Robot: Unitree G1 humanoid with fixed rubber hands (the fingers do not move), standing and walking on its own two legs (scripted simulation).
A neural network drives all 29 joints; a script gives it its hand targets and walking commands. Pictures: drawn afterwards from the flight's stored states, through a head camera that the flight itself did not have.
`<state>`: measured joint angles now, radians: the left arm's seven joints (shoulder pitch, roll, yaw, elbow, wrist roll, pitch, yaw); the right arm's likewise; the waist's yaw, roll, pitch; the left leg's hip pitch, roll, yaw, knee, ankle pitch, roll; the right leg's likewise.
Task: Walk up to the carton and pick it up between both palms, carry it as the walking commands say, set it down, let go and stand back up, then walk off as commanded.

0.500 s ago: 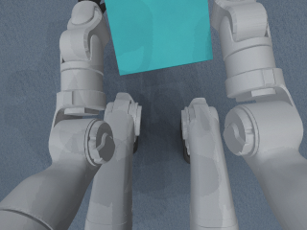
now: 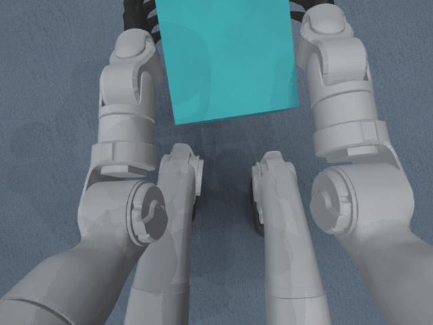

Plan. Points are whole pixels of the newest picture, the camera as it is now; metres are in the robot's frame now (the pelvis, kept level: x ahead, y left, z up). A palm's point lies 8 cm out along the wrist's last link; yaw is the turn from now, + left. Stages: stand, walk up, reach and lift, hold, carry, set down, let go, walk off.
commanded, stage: reach and lift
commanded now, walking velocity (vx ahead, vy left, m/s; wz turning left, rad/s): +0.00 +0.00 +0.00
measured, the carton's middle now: (231, 50) +0.51 +0.02 -0.11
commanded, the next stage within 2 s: none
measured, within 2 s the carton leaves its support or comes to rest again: neither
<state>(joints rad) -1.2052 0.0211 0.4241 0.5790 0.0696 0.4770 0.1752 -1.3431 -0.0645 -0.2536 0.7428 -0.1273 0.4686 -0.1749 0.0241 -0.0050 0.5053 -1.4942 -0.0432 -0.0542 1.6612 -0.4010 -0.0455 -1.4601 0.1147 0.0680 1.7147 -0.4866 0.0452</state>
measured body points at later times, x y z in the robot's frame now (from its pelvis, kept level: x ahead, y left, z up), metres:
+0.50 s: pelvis +0.01 +0.00 +0.07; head +0.27 +0.02 +0.43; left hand +0.49 +0.16 +0.01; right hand +0.53 -0.09 +0.03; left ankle +0.18 +0.13 -0.50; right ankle +0.16 -0.12 -0.50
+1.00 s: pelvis +0.06 +0.00 +0.14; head +0.19 +0.01 +0.57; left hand +0.48 +0.15 +0.13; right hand +0.51 -0.09 +0.14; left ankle +0.18 +0.13 -0.50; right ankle +0.15 -0.12 -0.50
